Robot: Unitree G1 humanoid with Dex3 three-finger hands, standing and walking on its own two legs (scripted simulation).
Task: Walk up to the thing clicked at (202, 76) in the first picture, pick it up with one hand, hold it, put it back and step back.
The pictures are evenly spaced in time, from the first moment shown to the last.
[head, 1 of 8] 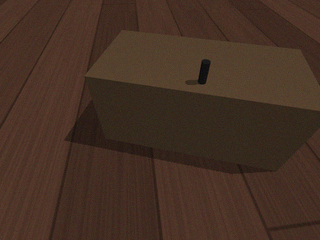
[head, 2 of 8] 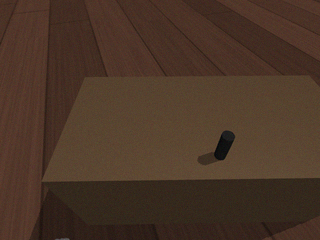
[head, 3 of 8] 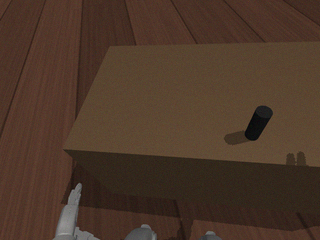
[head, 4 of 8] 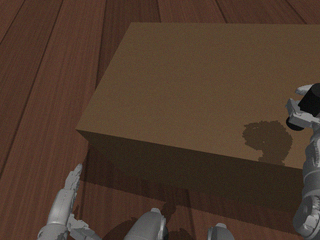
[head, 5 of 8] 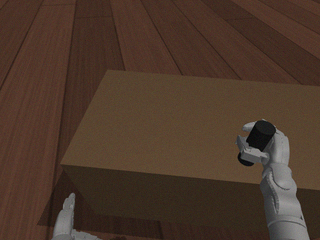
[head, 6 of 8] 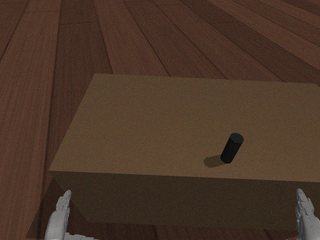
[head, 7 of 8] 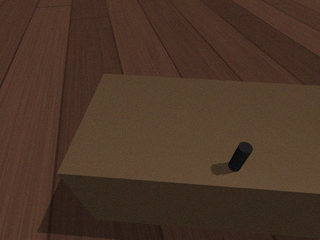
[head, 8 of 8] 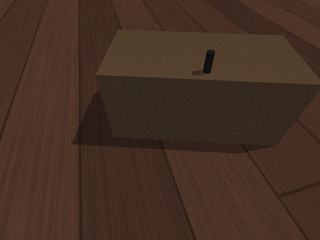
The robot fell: no
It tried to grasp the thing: yes
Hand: right
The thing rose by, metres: 0.23
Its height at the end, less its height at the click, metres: +0.00
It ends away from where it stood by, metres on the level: 0.02
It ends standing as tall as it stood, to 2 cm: yes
